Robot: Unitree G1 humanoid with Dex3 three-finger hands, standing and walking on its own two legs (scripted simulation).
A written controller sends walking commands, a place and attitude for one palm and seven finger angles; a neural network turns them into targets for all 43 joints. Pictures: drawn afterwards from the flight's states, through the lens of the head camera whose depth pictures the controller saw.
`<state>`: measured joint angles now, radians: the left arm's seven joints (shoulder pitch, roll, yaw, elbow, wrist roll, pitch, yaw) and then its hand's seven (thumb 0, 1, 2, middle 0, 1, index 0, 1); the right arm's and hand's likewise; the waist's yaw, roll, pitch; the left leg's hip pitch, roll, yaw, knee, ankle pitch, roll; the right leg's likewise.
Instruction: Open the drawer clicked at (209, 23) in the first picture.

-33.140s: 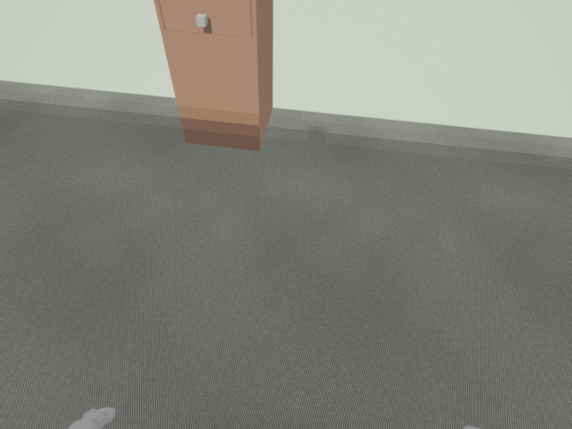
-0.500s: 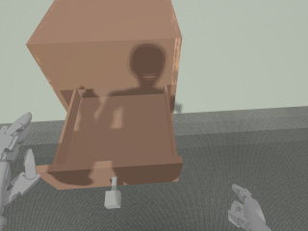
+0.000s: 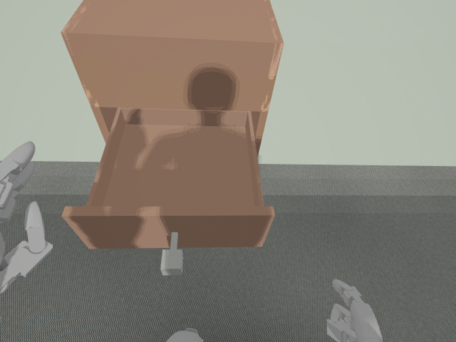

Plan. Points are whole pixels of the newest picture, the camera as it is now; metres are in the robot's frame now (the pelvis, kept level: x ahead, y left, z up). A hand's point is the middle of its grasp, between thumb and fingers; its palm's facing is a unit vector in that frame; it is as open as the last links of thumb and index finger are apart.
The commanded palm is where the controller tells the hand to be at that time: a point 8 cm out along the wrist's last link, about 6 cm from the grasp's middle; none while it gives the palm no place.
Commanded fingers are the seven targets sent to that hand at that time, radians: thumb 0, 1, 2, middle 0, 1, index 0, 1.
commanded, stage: step back with the hand held close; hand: left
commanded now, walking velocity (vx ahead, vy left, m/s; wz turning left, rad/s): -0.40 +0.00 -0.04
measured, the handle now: (173, 252) +0.29 +0.12 -0.06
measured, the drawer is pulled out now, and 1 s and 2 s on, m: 0.30 0.30 0.30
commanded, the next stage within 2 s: stop stepping back and stand still in 0.52 s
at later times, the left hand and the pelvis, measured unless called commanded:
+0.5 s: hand out of the picture +0.11 +0.17 +0.17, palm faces +0.17 -0.83 -0.53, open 7.4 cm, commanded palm +0.03 +0.24 +0.19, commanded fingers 0.00 0.90 0.90 -0.20 -0.30 -0.20 -0.30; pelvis -0.10 -0.03 +0.00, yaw -2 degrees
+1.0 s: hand out of the picture -0.05 +0.17 +0.18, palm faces +0.40 -0.80 -0.44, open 7.4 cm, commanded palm -0.10 +0.22 +0.19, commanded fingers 0.00 0.90 0.90 -0.20 -0.30 -0.20 -0.30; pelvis -0.22 -0.06 +0.00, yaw +2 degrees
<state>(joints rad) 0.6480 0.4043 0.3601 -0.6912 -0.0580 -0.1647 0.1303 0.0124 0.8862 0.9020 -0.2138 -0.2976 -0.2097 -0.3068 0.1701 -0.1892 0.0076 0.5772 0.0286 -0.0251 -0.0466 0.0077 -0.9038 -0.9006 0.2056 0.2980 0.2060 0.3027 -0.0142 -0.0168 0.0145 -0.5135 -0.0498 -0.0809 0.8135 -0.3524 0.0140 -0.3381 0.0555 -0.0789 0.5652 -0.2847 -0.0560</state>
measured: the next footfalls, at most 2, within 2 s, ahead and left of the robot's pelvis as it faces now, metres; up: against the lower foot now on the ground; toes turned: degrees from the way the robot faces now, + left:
left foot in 0.08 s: +0.03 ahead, +0.11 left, +0.00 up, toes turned -2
right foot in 0.34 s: -0.08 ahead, -0.12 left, +0.00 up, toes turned -5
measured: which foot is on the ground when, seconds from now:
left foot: up 0.00-0.06, down 0.08-0.46, up 0.48-0.70, down 0.72-1.00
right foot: down 0.00-0.10, up 0.12-0.32, down 0.34-1.00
